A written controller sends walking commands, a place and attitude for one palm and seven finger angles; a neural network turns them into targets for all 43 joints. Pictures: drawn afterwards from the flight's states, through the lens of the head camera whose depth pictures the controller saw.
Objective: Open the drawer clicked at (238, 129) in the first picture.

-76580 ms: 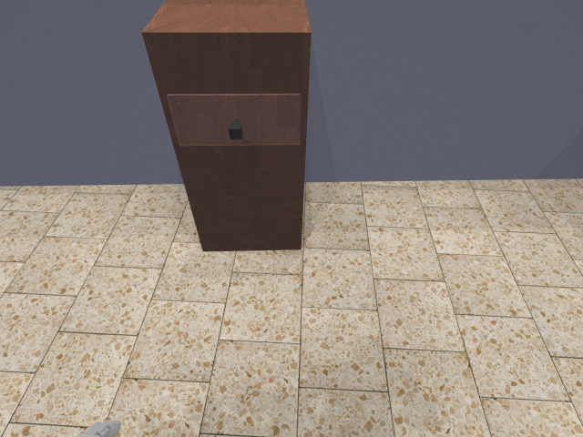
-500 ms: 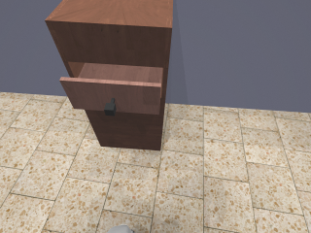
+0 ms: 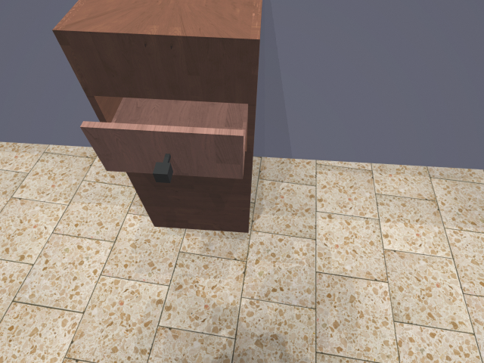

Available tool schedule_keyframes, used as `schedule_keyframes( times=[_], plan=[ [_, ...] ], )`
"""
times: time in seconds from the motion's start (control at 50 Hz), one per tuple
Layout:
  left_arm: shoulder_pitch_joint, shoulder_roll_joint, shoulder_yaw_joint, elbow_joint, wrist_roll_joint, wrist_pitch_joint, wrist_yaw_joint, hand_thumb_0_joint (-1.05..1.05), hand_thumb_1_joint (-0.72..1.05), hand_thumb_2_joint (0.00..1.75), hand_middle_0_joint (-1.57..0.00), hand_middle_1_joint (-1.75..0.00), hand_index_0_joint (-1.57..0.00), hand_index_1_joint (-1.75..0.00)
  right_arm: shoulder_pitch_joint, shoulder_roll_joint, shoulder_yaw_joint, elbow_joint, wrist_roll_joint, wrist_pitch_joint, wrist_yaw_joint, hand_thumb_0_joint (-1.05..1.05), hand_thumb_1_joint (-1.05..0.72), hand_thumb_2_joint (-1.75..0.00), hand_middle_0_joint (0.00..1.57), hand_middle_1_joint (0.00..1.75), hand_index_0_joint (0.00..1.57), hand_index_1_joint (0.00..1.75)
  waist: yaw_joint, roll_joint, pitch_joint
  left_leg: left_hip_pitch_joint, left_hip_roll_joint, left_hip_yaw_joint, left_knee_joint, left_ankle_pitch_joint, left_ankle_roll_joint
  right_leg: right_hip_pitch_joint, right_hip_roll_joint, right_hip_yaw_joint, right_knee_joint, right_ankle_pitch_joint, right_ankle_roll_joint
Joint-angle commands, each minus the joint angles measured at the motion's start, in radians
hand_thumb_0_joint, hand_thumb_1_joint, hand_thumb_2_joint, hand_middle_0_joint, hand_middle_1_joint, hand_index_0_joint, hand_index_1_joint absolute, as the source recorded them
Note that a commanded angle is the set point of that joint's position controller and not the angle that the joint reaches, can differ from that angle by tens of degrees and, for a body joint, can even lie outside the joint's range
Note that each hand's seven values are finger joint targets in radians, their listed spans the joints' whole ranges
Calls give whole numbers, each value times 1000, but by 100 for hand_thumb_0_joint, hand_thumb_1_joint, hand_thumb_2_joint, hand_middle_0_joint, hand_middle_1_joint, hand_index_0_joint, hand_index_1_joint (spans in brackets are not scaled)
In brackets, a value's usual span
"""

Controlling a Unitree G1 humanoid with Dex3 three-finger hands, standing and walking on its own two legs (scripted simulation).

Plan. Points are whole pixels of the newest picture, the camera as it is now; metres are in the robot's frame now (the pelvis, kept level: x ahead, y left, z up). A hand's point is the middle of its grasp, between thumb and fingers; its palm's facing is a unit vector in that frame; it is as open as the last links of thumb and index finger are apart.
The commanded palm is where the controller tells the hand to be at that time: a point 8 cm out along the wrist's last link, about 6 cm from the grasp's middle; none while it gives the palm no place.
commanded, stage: come to a stop and stand still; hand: left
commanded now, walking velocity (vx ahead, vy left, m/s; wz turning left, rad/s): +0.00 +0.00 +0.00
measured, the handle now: (164, 166) +0.55 +0.23 -0.11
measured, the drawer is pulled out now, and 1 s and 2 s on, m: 0.11 0.11 0.11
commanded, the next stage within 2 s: look again from close up in 0.50 s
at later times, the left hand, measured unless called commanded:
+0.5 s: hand out of the picture +0.02 +0.23 -0.16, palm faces -0.05 -0.97 -0.26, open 7.4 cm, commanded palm none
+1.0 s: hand out of the picture +0.03 +0.18 -0.17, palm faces -0.04 -0.98 -0.20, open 7.3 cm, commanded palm none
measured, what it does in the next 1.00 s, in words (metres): stands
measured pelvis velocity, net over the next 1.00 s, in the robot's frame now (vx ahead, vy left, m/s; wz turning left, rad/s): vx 0.02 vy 0.01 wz -0.06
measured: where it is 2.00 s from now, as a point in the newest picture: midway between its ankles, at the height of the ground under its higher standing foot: outside the picture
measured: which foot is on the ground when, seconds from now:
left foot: down 0.00-1.00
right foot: down 0.00-1.00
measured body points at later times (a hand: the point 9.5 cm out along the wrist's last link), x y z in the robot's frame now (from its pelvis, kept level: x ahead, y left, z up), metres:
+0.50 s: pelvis -0.02 +0.04 +0.01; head +0.00 +0.01 +0.45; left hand +0.02 +0.28 -0.14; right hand -0.01 -0.19 -0.16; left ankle -0.01 +0.12 -0.73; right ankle -0.02 -0.09 -0.73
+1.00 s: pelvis +0.02 +0.01 +0.01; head +0.04 +0.00 +0.45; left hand +0.03 +0.23 -0.15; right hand +0.01 -0.21 -0.16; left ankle -0.01 +0.12 -0.73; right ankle -0.02 -0.09 -0.73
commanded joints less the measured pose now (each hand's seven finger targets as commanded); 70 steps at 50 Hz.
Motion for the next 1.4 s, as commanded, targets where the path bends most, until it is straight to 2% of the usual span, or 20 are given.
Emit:
schedule_keyframes(
  times=[0.0, 0.02, 0.04, 0.06, 0.1, 0.14, 0.18, 0.22, 0.34, 0.56, 1.12, 1.14, 1.16, 1.18, 1.2, 1.22, 1.24, 1.26, 1.34, 1.38],
  plan=[
    [63, 55, 0, -35, 0, -1, 4, 0, 90, 90, -20, -30, -20, -30, 42, -123, 0, -15, -13, -18, -12, 0, -90, -90, 20, 30, 20, 30, 28, 134, -150, 43, 289, -198, -118, 593, 165, 38, -41, 71, 71, -132, 30],
    [246, 94, -19, 12, -8, -43, 26, 0, 90, 90, -20, -30, -20, -30, -106, -180, -14, -107, 19, -37, -1, 0, -90, -90, 20, 30, 20, 30, 123, 192, -228, 82, 226, -70, 185, 585, 71, 20, -117, 153, -142, 195, 22],
    [150, 194, -2, -39, 7, -55, 21, 0, 90, 90, -20, -30, -20, -30, -9, -74, -4, -154, 15, -36, 17, 0, -90, -90, 20, 30, 20, 30, 43, 16, -233, -92, 67, -7, 242, 157, 22, 115, -251, 334, -160, 518, -26],
    [122, 190, -8, -35, 4, -59, 15, 0, 90, 90, -20, -30, -20, -30, -12, -42, 9, -144, 14, -28, 15, 0, -90, -90, 20, 30, 20, 30, 35, 3, -183, -155, 39, -14, 246, -210, 0, 126, -320, 387, -150, 720, -95],
    [61, 174, -19, -64, 14, -59, 15, 0, 90, 90, -20, -30, -20, -30, 78, -25, 12, -126, 13, -19, 16, 0, -90, -90, 20, 30, 20, 30, -14, 0, -175, -105, 48, -13, 167, -191, 4, 79, -249, 264, -134, 578, -143],
    [7, 164, -27, -74, 5, -50, 8, 0, 90, 90, -20, -30, -20, -30, 156, -50, 18, -98, 13, -32, 15, 0, -90, -90, 20, 30, 20, 30, -50, -30, -147, 18, 51, -25, 2, 18, 13, -29, -162, 174, -87, 359, -71],
    [29, 119, -35, -74, -4, -35, 1, 0, 90, 90, -20, -30, -20, -30, 144, -107, 21, -110, 0, -50, 9, 0, -90, -90, 20, 30, 20, 30, -12, 74, -91, -44, 150, -124, -78, 142, 57, -44, -53, 110, -70, 110, -10],
    [47, 101, -42, -54, 3, -18, -3, 0, 90, 90, -20, -30, -20, -30, 103, -113, 26, -111, -3, -52, 9, 0, -90, -90, 20, 30, 20, 30, 13, 157, -20, -131, 174, -170, -172, 10, 81, -25, -28, 77, -56, -29, 5],
    [90, 85, -54, -20, 6, -18, -19, 0, 90, 90, -20, -30, -20, -30, 124, -112, 34, -96, -4, -55, 6, 0, -90, -90, 20, 30, 20, 30, 18, 21, -10, -160, 144, -169, -251, -244, 72, -9, -43, 102, -103, 2, 2],
    [108, 77, -62, 34, -1, -39, -22, 0, 90, 90, -20, -30, -20, -30, 167, -83, 50, -20, 3, -68, 2, 0, -90, -90, 20, 30, 20, 30, 3, 1, -103, -25, 111, -87, -158, 4, 59, 0, -85, 150, -157, 108, -1],
    [130, 57, -57, 103, -1, -49, -9, 0, 90, 90, -20, -30, -20, -30, 171, -41, 56, 81, 4, -65, -18, 0, -90, -90, 20, 30, 20, 30, 3, 2, -88, 53, 119, -39, -90, 233, 31, 56, -95, 148, -145, 411, -13],
    [236, 84, -45, 131, 8, -66, 33, 0, 90, 90, -20, -30, -20, -30, 68, -85, 41, 11, 19, -63, -4, 0, -90, -90, 20, 30, 20, 30, 48, -104, -58, -63, 125, 3, 131, 190, 1, 75, -163, 214, -172, 815, 47],
    [-585, 399, -78, -1360, 169, -237, 39, 0, 88, 89, -20, -32, -20, -32, 75, -221, 41, -330, 68, -211, -50, 0, -90, -90, 20, 30, 20, 30, -41, 200, -552, 193, 2, 11, -25, 403, 56, 118, -56, 243, -54, 763, -19],
    [-126, 327, -28, -1071, 189, -152, 111, 0, 85, 88, -20, -33, -20, -33, 32, -148, 38, -289, 40, -305, -93, 0, -90, -90, 20, 30, 20, 30, 29, 381, -507, 276, 32, -8, -49, 641, 65, 69, -13, 134, 18, 470, -26],
    [-53, 239, -56, -1026, 136, -87, 163, 0, 83, 87, -21, -34, -21, -34, 26, -137, 22, -233, 54, -326, -96, 0, -90, -90, 20, 30, 20, 30, 26, 351, -396, 209, 58, -22, -16, 612, 24, -41, -10, 79, -19, 237, -11],
    [207, 20, -180, -824, 179, 8, 168, 0, 81, 86, -21, -36, -21, -36, 36, -95, 28, -235, 69, -326, -92, 0, -90, -90, 20, 30, 20, 30, -6, 179, -265, 107, 71, -34, -35, 519, 36, -102, 0, 52, -14, 195, 5],
    [45, 70, -176, -1034, 234, -10, 173, 0, 78, 85, -21, -37, -21, -37, -20, -140, 27, -330, 52, -324, -71, 0, -90, -90, 20, 30, 20, 30, 4, 93, -185, 25, 56, -56, 2, 468, 36, -120, -11, 66, -31, 291, 0],
    [89, 166, -107, -1023, 353, -18, 202, 0, 76, 84, -21, -39, -21, -39, -15, -167, 13, -340, 23, -304, -64, 0, -90, -90, 20, 30, 20, 30, -13, 10, -253, 11, 30, -40, 50, 412, 46, -154, 1, 80, -21, 326, -4],
    [458, 94, -147, -827, 700, 11, 278, 0, 67, 80, -22, -45, -22, -45, -59, -151, -12, -462, -18, -184, -1, 0, -90, -90, 20, 30, 20, 30, 90, -270, -220, -270, -13, -12, 123, 220, 19, -175, 10, 101, 51, 322, -2],
    [519, 58, -195, -852, 840, 1, 297, 0, 62, 78, -22, -48, -22, -48, -96, -153, -19, -510, -26, -116, 43, 0, -90, -90, 20, 30, 20, 30, 122, -254, -203, -354, -21, 9, 141, 139, 8, -191, 6, 131, 64, 277, -16]
  ],
)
